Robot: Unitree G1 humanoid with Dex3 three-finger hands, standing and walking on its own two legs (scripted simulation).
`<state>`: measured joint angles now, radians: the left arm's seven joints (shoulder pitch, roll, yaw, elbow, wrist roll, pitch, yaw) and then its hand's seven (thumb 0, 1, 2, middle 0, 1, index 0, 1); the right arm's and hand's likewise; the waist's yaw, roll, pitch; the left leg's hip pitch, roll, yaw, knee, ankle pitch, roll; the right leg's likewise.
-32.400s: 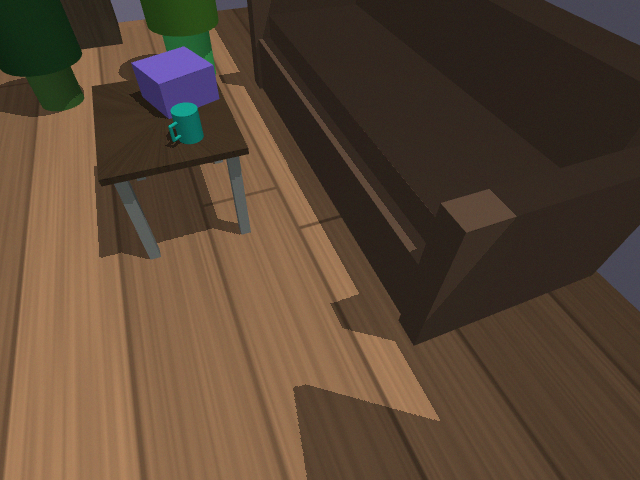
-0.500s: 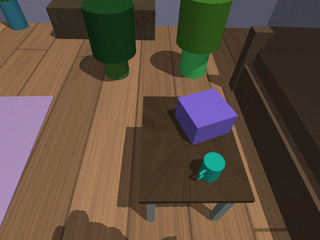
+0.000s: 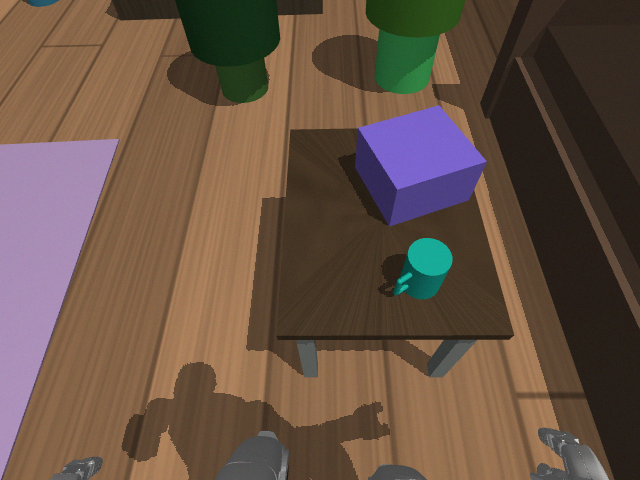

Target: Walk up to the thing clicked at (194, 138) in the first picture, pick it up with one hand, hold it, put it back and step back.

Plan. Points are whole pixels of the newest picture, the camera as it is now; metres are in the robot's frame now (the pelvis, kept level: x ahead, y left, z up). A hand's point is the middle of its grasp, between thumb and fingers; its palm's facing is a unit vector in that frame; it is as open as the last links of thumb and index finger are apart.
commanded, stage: step back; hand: right
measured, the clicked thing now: (418, 273) +0.50 -0.18 -0.25
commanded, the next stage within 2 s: none
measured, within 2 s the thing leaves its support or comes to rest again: neither
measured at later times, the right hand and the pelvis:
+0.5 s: hand out of the picture +0.01 -0.22 -0.13, palm faces -0.14 +0.90 -0.41, open 7.4 cm; pelvis -0.12 +0.04 +0.01, yaw +5 degrees
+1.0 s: hand out of the picture -0.20 -0.25 -0.15, palm faces -0.02 +0.93 -0.37, open 7.4 cm; pelvis -0.27 +0.02 +0.01, yaw +0 degrees
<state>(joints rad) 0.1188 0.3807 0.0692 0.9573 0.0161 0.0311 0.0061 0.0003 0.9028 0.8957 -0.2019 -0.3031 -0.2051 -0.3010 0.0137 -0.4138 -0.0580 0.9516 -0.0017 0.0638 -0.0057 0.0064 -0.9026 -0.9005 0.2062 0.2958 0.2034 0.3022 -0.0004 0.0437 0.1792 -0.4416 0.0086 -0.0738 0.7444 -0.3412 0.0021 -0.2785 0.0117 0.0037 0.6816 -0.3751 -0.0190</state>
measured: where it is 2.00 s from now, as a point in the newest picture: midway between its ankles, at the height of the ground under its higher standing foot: outside the picture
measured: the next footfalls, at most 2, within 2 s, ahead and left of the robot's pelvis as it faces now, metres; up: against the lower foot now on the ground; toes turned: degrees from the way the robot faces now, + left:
left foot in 0.36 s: -0.06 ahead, +0.14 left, +0.00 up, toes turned +4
right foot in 0.78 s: -0.21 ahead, -0.10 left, +0.00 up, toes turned +0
